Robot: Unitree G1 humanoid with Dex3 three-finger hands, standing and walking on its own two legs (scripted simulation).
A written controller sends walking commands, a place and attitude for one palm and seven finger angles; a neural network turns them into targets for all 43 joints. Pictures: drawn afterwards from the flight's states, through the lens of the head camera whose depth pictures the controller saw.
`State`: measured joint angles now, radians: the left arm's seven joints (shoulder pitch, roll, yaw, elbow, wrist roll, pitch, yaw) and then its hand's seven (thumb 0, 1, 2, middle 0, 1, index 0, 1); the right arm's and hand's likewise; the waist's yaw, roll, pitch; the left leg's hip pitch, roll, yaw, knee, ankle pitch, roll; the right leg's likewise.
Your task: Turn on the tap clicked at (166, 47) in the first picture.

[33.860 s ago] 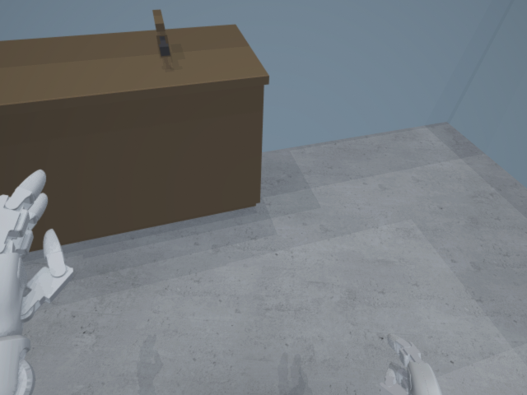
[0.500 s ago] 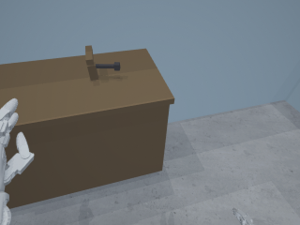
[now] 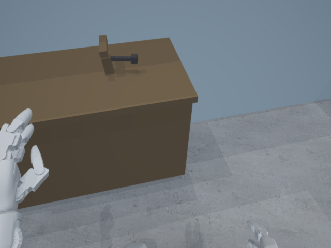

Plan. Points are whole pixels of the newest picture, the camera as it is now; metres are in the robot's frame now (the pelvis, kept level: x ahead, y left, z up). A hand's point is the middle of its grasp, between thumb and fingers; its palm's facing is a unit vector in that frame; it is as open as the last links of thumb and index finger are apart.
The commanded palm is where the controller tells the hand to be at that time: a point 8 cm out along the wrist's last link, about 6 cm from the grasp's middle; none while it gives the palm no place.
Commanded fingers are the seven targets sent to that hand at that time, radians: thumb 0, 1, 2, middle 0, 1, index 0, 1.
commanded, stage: stop stepping back and stand still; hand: left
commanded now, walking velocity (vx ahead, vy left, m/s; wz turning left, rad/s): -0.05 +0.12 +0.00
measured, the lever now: (134, 58) +0.77 +0.18 +0.05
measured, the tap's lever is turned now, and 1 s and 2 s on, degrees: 75 75 75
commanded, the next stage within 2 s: stand and check the lever's angle in 0.08 s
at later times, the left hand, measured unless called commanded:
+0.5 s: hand (35, 152) +0.25 +0.27 +0.16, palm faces +0.36 -0.86 -0.37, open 7.4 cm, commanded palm +0.20 +0.31 +0.18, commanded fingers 0.00 0.90 0.90 -0.20 -0.30 -0.20 -0.30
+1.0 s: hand (29, 152) +0.25 +0.28 +0.16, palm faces +0.36 -0.86 -0.36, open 7.4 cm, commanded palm +0.20 +0.32 +0.18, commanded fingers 0.00 0.90 0.90 -0.20 -0.30 -0.20 -0.30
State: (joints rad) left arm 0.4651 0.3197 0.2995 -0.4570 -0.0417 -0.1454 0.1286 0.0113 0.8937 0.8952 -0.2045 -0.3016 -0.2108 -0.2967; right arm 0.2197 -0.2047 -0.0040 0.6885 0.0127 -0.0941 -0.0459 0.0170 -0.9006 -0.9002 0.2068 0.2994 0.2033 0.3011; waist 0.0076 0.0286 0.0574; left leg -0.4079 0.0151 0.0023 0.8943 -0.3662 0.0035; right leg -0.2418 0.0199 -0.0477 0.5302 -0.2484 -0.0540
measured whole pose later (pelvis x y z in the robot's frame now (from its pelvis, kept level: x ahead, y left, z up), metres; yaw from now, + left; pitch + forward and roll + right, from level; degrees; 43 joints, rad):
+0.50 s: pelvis +0.03 +0.03 +0.01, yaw -1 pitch -1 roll -1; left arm 0.46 0.35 0.31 -0.47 -0.05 -0.14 0.15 0.01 0.89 0.90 -0.21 -0.30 -0.21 -0.30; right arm 0.17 -0.18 0.01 0.60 0.01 -0.08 -0.06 0.02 -0.90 -0.90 0.21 0.30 0.20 0.30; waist 0.02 0.01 0.05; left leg -0.22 0.01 0.03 0.47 -0.22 0.02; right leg -0.17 0.01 -0.01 0.42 -0.23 0.00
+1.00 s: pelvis +0.03 +0.04 +0.01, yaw -2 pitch -1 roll -1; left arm 0.46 0.35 0.31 -0.44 -0.05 -0.14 0.15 0.01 0.89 0.90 -0.20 -0.30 -0.21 -0.30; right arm 0.19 -0.20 0.00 0.61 0.01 -0.06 -0.07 0.02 -0.90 -0.90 0.21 0.30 0.20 0.30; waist 0.01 0.01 0.02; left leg -0.21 0.01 0.05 0.44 -0.21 0.03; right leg -0.16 0.00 0.00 0.38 -0.21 0.01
